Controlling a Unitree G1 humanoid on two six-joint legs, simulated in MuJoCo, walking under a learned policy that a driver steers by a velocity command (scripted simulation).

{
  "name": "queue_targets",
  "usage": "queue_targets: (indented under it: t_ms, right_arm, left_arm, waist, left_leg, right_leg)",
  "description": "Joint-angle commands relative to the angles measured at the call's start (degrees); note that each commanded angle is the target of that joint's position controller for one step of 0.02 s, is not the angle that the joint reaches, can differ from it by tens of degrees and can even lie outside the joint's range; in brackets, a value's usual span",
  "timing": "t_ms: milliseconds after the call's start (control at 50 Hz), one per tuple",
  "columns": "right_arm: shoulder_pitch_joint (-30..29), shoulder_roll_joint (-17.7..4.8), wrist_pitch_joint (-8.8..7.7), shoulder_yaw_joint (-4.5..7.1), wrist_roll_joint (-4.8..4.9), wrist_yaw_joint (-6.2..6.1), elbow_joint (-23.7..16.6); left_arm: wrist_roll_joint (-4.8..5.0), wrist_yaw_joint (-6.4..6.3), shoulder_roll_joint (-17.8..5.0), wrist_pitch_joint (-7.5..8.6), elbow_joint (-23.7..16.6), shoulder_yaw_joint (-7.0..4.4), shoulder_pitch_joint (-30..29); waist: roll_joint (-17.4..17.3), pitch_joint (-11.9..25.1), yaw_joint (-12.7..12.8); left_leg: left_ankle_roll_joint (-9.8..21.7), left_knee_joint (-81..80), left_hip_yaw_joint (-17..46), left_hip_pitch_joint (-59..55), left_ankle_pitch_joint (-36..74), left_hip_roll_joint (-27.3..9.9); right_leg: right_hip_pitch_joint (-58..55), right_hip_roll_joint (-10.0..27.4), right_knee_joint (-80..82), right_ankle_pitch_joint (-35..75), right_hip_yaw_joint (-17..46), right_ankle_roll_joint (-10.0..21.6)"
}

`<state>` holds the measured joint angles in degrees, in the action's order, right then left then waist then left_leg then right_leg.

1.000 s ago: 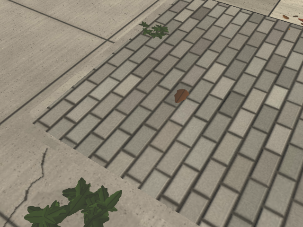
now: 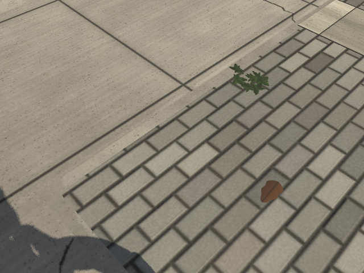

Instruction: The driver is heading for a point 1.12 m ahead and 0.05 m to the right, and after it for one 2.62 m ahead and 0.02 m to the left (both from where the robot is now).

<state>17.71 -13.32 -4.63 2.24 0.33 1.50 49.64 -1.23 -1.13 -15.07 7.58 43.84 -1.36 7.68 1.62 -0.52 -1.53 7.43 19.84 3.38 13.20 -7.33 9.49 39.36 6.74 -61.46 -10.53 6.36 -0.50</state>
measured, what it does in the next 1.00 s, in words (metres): walks ahead: right foot, then left foot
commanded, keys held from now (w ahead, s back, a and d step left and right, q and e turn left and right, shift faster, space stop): w+q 0.02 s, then w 0.78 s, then w+e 0.20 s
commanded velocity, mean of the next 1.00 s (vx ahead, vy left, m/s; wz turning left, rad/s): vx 0.50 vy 0.00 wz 0.10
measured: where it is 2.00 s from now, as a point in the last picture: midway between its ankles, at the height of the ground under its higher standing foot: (191, 152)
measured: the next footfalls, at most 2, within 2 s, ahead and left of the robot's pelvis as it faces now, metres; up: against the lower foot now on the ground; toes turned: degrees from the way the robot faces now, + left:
right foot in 0.24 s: +0.30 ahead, -0.15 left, +0.00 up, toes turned +7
left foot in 0.76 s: +0.56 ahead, +0.12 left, +0.00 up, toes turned +8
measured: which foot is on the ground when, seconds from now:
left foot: down 0.00-0.24, up 0.26-0.74, down 0.76-1.00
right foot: up 0.00-0.22, down 0.24-0.78, up 0.80-1.00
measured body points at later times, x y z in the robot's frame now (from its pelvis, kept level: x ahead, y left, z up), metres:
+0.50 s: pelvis +0.27 -0.06 +0.01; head +0.29 -0.07 +0.46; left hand +0.27 +0.21 -0.11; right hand +0.44 -0.30 -0.11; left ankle +0.32 +0.11 -0.67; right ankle +0.26 -0.15 -0.74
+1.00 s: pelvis +0.52 +0.04 +0.00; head +0.53 +0.05 +0.45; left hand +0.60 +0.32 -0.12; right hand +0.62 -0.23 -0.11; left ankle +0.52 +0.12 -0.74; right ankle +0.57 -0.13 -0.65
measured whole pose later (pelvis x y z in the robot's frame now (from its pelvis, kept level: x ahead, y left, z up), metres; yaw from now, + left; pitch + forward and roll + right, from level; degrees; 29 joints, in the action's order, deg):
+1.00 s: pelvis +0.52 +0.04 +0.00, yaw +4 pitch +1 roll +1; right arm 16.4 -14.2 -6.4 3.0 -0.7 1.7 47.4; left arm 1.6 -0.4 -17.0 3.2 46.4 -3.2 14.9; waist 3.3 -0.1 -1.1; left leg 4.1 18.1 -5.9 10.1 -9.4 3.3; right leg 36.2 5.2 -63.5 -12.3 5.0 1.1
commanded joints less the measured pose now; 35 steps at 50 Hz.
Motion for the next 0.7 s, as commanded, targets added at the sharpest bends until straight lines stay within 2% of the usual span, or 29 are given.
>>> queue_targets:
  t_ms: [20, 40, 80, 120, 160, 200, 220, 240, 260, 280, 300, 320, 340, 360, 380, 420, 440, 480, 540, 580, 620, 660, 700]
  right_arm:
    - [-2.6, -9.2, -0.97, 2.21, 0.57, -1.42, -5.3]
    - [-0.9, -9.3, -0.77, 2.27, 0.93, -1.64, -5.0]
    - [1.9, -9.2, -0.55, 2.26, 1.19, -1.69, -4.2]
    - [4.1, -8.6, -0.37, 2.01, 1.24, -1.68, -3.4]
    - [5.2, -8.5, -0.08, 1.86, 0.95, -1.76, -3.2]
    - [4.5, -9.4, 0.43, 1.97, 0.53, -1.84, -3.4]
    - [3.6, -9.0, 0.66, 1.75, 0.44, -1.83, -3.7]
    - [2.5, -7.4, 0.48, 1.04, 0.11, -1.61, -4.4]
    - [4.3, -4.8, -0.2, 0.03, 0.03, -1.39, -5.5]
    - [9.7, -3.4, -1.1, -0.66, 0.98, -1.19, -5.0]
    - [6.5, -8.5, -1.43, 0.38, 1.94, -1.14, -5.1]
    - [1.1, -9.9, -1.36, 0.76, 1.84, -1.12, -6.2]
    - [-1.7, -9.1, -1.29, 0.62, 0.82, -1.16, -7.0]
    - [-2.8, -8.2, -1.14, 0.81, 0.01, -1.14, -7.3]
    - [-2.1, -7.2, -0.89, 0.83, -0.1, -1.12, -7.4]
    - [-0.9, -5.3, -0.36, 0.54, -0.02, -1.15, -7.0]
    - [-1.8, -4.9, -0.23, 0.42, -0.15, -1.26, -7.5]
    - [-5.8, -4.2, -0.3, 0.13, -0.37, -1.44, -9.0]
    - [-11.4, -3.1, -0.72, -0.3, -0.2, -1.09, -10.5]
    - [-15.0, -3.2, -0.9, -0.35, 0.16, -0.7, -11.4]
    - [-18.3, -3.5, -1.08, -0.3, 0.55, -0.18, -12.7]
    - [-20.7, -4.2, -1.41, -0.14, 0.8, 0.44, -14.1]
    - [-20.7, -5.2, -1.81, 0.21, 0.75, 0.99, -14.6]
  left_arm:
    - [-0.54, -0.95, -2.7, -0.66, -3.7, -0.7, 0.1]
    - [-0.15, -0.93, -1.9, -0.62, -4.3, -0.38, -2.0]
    - [0.72, -0.58, -1.9, -0.46, -5.1, -0.21, -5.3]
    - [1.26, 0.12, -3.1, 0.01, -6.2, -0.4, -7.9]
    - [1.31, 1.01, -4.6, 0.79, -7.5, -0.79, -9.8]
    - [1.33, 1.5, -5.8, 1.47, -7.7, -1.29, -8.0]
    - [1.16, 1.42, -6.5, 1.68, -6.6, -1.82, -3.8]
    - [0.59, 1.12, -8.6, 1.92, -5.1, -2.71, 3.7]
    - [0.04, 0.79, -13.2, 1.84, -3.8, -4.02, 13.4]
    - [0.81, 1.39, -14.1, 0.8, -0.9, -5.0, 19.5]
    - [1.68, 1.53, -8.9, 0.56, -1.2, -3.69, 18.8]
    - [1.91, 1.51, -6.7, 0.18, -1.9, -2.99, 14.8]
    - [1.63, 1.71, -6.1, -0.12, -2.7, -2.52, 11.3]
    - [1.36, 2.05, -5.3, -0.25, -2.9, -2.21, 9.4]
    - [0.98, 2.32, -4.8, -0.26, -2.7, -1.98, 8.6]
    - [1.3, 2.69, -4.9, -0.06, -1.8, -2.02, 9.1]
    - [1.45, 2.65, -5.7, -0.01, -1.3, -2.24, 9.8]
    - [1.59, 2.27, -7.0, -0.32, -0.3, -2.67, 11.4]
    - [1.94, 1.69, -7.7, -1.09, 1.1, -2.75, 13.7]
    - [2.22, 1.57, -8.3, -1.37, 2.1, -2.78, 15.5]
    - [2.42, 1.52, -8.6, -1.74, 3.2, -2.79, 17.5]
    - [2.53, 1.32, -8.8, -2.25, 4.1, -2.86, 18.2]
    - [2.56, 0.99, -9.7, -2.84, 4.5, -3.17, 17.8]
  waist:
    - [-3.6, -0.8, 1.5]
    - [-4.5, -0.2, 0.2]
    - [-5.8, 0.9, -2.1]
    - [-6.0, 1.0, -3.7]
    - [-6.2, 0.9, -4.0]
    - [-7.9, 1.4, -2.2]
    - [-8.4, 2.8, 0.1]
    - [-7.5, 8.0, 3.6]
    - [1.3, 16.3, 6.2]
    - [16.5, 20.0, 5.9]
    - [10.3, 13.6, 6.7]
    - [4.4, 6.2, 6.2]
    - [0.6, 2.8, 4.8]
    - [-0.4, 0.5, 3.5]
    - [1.1, 0.5, 2.2]
    - [3.2, 1.1, 1.4]
    - [3.2, 0.9, 1.4]
    - [2.5, 0.4, 2.3]
    - [2.9, -0.1, 4.0]
    - [3.0, -0.8, 5.3]
    - [3.1, -2.0, 6.3]
    - [3.3, -3.0, 6.2]
    - [3.5, -2.7, 5.1]
  left_leg:
    - [8.2, -8.7, 10.7, 12.1, 5.9, -11.7]
    - [7.3, -7.8, 10.4, 10.2, 4.8, -11.5]
    - [6.3, -6.5, 11.5, 5.8, 2.6, -12.7]
    - [6.4, -4.3, 14.3, 0.5, 0.7, -15.2]
    - [6.2, -1.2, 17.7, -5.0, 1.0, -17.6]
    - [5.2, 1.8, 19.6, -7.8, 5.1, -18.7]
    - [4.2, 5.0, 18.9, -8.0, 10.0, -17.1]
    - [2.5, 13.8, 16.2, -5.1, 15.1, -14.1]
    - [-0.9, 31.1, 9.4, 9.0, 7.5, -8.2]
    - [-3.9, 45.9, 5.0, 25.4, -22.5, -3.3]
    - [-3.4, 52.4, 8.1, 32.8, -23.2, -6.7]
    - [-3.5, 53.8, 6.5, 34.5, -17.6, -9.1]
    - [-3.8, 51.5, 4.1, 33.2, -13.1, -11.4]
    - [-4.2, 48.4, 3.1, 31.7, -10.3, -13.2]
    - [-4.6, 46.2, 2.5, 28.8, -8.8, -14.4]
    - [-5.6, 43.2, 0.6, 26.3, -7.1, -14.8]
    - [-6.1, 41.0, 0.0, 26.8, -5.6, -15.0]
    - [-6.9, 34.2, -0.7, 28.1, -1.2, -15.4]
    - [-6.9, 23.0, -1.7, 25.6, 7.5, -14.6]
    - [-6.9, 17.5, -2.5, 23.2, 11.0, -13.5]
    - [-6.5, 14.7, -2.7, 22.8, 11.3, -12.9]
    - [-5.3, 12.2, -2.3, 23.5, 8.8, -12.7]
    - [-3.8, 10.0, -2.5, 21.5, 4.9, -12.0]
  right_leg:
    - [-8.7, -2.5, 13.7, 10.9, -4.0, -2.0]
    - [-9.3, -3.4, 19.2, 13.9, -4.0, -2.1]
    - [-10.3, -4.5, 25.7, 16.8, -4.2, -2.4]
    - [-9.3, -4.4, 28.8, 16.2, -3.4, -1.8]
    - [-8.4, -4.7, 32.1, 11.7, -3.1, -0.1]
    - [-12.0, -5.7, 34.9, 6.6, -4.0, 2.0]
    - [-17.8, -6.5, 37.5, 6.1, -5.0, 3.5]
    - [-29.3, -3.3, 36.6, 7.3, -2.0, 6.5]
    - [-49.6, 6.8, 35.4, 8.0, 11.3, 13.0]
    - [-60.8, 16.0, 41.4, -3.2, 32.0, 19.7]
    - [-57.6, 15.8, 43.7, -13.1, 34.4, 17.8]
    - [-50.2, 13.7, 45.0, -11.1, 26.9, 15.4]
    - [-43.7, 11.1, 46.8, -5.3, 21.2, 14.5]
    - [-39.1, 8.8, 48.5, 0.0, 17.2, 14.0]
    - [-35.9, 7.0, 49.9, 3.4, 13.9, 13.4]
    - [-33.2, 4.9, 51.5, 10.4, 8.9, 13.7]
    - [-32.8, 4.6, 52.0, 13.5, 7.1, 13.9]
    - [-33.1, 4.5, 52.8, 18.0, 4.6, 14.0]
    - [-33.1, 3.0, 52.9, 18.2, 0.8, 12.3]
    - [-33.3, 3.0, 52.7, 15.7, -0.2, 11.8]
    - [-35.2, 4.5, 52.1, 14.0, 0.6, 11.8]
    - [-38.5, 6.4, 50.8, 14.2, 1.6, 11.4]
    - [-41.3, 7.8, 48.5, 17.2, 2.1, 10.5]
